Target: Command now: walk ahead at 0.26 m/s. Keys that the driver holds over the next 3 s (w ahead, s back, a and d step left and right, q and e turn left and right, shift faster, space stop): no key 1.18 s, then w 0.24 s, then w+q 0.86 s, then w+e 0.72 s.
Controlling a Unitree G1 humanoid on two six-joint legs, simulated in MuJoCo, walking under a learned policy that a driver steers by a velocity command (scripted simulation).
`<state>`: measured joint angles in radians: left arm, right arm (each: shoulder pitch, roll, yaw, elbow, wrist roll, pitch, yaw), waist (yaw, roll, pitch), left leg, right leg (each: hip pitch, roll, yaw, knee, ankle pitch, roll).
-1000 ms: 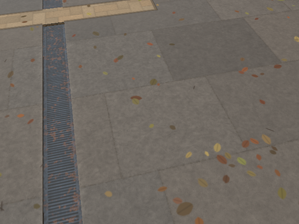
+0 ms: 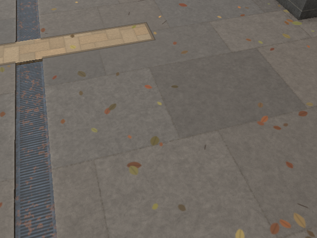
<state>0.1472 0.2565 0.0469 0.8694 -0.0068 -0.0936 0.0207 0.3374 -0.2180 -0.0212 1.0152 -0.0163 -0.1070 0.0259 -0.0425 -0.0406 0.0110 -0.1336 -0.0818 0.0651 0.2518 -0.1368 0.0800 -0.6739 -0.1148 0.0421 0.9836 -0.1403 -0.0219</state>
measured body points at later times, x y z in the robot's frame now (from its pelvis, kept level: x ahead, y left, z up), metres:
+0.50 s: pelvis +0.12 -0.03 -0.02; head +0.14 -0.02 +0.43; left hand +0.22 +0.22 -0.15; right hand +0.17 -0.28 -0.16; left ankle +0.12 +0.10 -0.75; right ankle +0.21 -0.13 -0.75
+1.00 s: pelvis +0.17 +0.00 -0.01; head +0.18 +0.00 +0.44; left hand +0.22 +0.24 -0.16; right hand +0.17 -0.24 -0.17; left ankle +0.12 +0.11 -0.75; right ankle +0.21 -0.13 -0.75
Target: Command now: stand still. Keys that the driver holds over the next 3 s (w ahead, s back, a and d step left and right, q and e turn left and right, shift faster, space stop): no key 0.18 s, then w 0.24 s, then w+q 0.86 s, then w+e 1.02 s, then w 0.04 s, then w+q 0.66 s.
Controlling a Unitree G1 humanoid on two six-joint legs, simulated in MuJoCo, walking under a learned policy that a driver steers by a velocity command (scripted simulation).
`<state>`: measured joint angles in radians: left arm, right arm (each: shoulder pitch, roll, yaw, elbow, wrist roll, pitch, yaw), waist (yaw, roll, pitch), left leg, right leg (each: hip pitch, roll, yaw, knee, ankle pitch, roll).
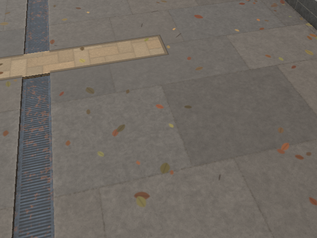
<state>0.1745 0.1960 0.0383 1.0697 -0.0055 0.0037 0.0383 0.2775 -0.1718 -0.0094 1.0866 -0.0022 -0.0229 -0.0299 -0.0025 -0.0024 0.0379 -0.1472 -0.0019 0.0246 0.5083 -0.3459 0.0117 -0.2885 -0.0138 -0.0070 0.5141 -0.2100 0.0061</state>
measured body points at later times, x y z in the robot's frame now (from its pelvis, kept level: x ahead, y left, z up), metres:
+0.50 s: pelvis +0.07 -0.04 -0.01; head +0.08 -0.06 +0.44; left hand +0.12 +0.23 -0.14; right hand +0.02 -0.29 -0.17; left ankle -0.04 +0.11 -0.71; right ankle +0.08 -0.13 -0.74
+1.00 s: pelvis +0.30 +0.01 -0.03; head +0.34 +0.02 +0.42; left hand +0.18 +0.25 -0.17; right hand +0.56 -0.16 -0.13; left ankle +0.40 +0.10 -0.74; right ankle +0.09 -0.14 -0.70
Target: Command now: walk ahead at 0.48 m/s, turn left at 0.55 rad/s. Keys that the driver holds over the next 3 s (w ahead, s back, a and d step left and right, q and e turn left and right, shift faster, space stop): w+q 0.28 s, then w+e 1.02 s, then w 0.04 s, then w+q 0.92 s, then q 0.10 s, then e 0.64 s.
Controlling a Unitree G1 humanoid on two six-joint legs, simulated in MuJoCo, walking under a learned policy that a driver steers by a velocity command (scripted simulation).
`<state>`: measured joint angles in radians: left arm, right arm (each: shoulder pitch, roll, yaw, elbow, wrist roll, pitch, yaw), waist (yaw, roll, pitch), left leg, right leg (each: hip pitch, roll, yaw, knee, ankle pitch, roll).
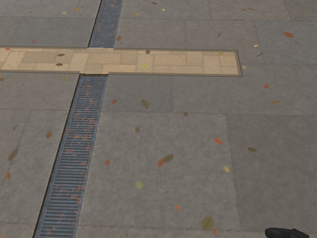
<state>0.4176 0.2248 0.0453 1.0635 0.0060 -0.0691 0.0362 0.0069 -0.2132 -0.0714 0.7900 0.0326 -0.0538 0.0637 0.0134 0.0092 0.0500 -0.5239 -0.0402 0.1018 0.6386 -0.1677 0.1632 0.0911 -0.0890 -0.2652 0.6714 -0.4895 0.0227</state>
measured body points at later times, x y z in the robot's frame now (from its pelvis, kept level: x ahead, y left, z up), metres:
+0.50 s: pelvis +0.30 -0.01 +0.02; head +0.33 +0.01 +0.47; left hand +0.48 +0.26 -0.07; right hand +0.36 -0.28 -0.10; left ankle +0.12 +0.06 -0.70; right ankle +0.45 -0.08 -0.71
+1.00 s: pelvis +0.58 +0.04 +0.02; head +0.60 +0.03 +0.47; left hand +0.59 +0.32 -0.10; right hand +0.82 -0.20 -0.03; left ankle +0.70 +0.15 -0.71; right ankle +0.45 -0.08 -0.71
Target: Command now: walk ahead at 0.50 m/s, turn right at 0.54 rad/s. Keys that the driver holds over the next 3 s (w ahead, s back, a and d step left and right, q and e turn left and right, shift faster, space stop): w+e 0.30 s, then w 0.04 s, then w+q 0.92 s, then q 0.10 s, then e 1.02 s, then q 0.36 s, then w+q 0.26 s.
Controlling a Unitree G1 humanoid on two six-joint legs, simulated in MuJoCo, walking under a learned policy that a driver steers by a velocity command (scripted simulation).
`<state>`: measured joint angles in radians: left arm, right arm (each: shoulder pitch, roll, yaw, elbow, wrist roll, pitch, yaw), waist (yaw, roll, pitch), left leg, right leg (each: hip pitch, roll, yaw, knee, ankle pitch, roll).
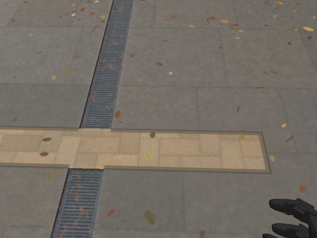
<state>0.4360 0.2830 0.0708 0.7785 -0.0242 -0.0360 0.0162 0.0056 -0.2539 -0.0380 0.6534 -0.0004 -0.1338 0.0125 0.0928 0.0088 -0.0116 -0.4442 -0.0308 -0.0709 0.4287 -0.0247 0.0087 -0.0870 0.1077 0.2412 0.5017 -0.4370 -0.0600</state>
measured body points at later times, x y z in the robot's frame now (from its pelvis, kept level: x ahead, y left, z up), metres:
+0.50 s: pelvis +0.25 -0.05 +0.00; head +0.28 -0.06 +0.44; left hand +0.54 +0.10 -0.07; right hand +0.15 -0.32 -0.13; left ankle +0.11 +0.12 -0.73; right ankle +0.34 -0.19 -0.73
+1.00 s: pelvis +0.50 -0.07 +0.00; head +0.53 -0.06 +0.45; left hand +0.53 +0.22 -0.13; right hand +0.70 -0.31 -0.09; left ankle +0.64 +0.04 -0.71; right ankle +0.34 -0.19 -0.73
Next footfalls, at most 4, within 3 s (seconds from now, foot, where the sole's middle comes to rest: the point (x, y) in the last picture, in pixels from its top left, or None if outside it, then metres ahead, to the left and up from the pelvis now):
0.50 right None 0.38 -0.20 -0.76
1.04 left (174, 192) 0.68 0.04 -0.76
1.50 right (201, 140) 0.98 -0.08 -0.76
1.90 left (158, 150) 0.90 0.13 -0.76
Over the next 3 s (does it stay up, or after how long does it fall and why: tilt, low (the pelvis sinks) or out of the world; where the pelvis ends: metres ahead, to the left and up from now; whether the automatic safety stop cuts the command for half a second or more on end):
stays up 0.88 -0.02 0.02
